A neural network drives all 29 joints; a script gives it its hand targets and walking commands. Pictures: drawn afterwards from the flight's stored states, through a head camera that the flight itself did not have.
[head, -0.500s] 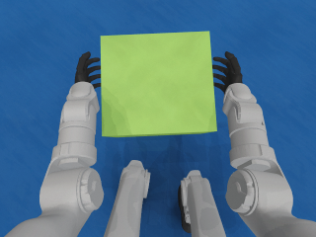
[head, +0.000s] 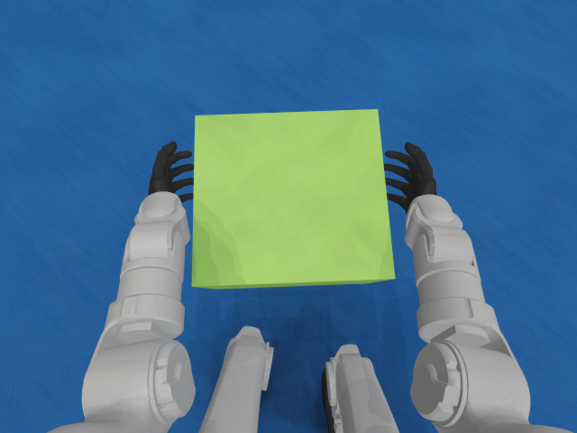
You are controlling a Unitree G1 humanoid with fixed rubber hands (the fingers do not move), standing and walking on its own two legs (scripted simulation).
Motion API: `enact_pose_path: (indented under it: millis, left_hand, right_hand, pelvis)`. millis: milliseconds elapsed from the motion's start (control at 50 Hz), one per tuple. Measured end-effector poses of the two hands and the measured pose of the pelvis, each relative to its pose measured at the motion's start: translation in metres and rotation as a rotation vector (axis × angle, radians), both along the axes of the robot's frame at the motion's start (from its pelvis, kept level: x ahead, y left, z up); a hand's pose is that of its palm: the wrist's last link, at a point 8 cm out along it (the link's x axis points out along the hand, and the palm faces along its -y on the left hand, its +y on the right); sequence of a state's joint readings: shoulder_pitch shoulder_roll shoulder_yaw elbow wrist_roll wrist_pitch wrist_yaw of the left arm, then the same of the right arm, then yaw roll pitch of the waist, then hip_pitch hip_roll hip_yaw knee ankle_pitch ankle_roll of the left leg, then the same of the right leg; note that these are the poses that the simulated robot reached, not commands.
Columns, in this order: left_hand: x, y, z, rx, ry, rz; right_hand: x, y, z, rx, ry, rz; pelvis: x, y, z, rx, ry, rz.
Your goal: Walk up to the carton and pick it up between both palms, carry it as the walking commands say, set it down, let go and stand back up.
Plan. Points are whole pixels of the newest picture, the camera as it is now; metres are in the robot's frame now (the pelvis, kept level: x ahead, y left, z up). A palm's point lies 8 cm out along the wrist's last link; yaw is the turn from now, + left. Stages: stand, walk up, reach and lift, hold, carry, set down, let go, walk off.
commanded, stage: reach and lift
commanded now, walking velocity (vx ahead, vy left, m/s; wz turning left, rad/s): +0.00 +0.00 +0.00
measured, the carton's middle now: (289, 207) +0.45 +0.05 -0.13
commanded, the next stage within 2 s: none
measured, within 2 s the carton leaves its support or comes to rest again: neither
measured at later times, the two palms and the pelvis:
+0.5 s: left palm (149, 191) +0.40 +0.22 +0.02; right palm (456, 194) +0.43 -0.14 +0.03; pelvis +0.03 +0.00 +0.07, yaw +1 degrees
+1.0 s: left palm (128, 188) +0.37 +0.21 +0.09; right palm (505, 192) +0.41 -0.15 +0.10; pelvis +0.04 -0.01 +0.13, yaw +1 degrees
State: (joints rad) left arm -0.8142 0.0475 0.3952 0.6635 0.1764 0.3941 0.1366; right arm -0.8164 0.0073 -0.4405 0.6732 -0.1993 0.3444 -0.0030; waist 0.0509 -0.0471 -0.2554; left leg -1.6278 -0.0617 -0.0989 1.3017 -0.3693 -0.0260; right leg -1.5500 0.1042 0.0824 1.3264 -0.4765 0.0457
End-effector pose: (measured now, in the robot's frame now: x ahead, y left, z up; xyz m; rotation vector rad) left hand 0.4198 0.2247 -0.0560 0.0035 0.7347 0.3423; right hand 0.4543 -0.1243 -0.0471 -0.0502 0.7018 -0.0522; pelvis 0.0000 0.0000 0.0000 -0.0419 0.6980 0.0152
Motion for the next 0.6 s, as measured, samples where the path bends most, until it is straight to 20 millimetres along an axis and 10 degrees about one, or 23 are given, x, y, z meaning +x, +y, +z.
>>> enact_pose_path:
  millis: [600]
  left_hand:
    - [-0.026, -0.012, 0.094, -0.055, -0.001, -0.064]
  right_hand:
    - [-0.028, -0.018, 0.092, 0.000, 0.015, -0.004]
  pelvis:
    - [0.029, -0.005, 0.083, 0.025, -0.155, 0.007]
